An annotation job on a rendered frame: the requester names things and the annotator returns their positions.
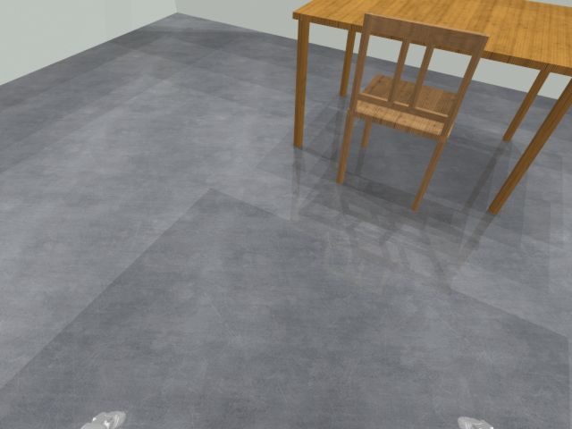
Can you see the chair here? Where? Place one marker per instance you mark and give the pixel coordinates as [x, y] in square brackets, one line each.
[403, 105]

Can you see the table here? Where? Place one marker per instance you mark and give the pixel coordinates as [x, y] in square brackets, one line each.
[525, 33]

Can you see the robot left hand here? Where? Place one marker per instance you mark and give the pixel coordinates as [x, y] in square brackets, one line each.
[110, 420]

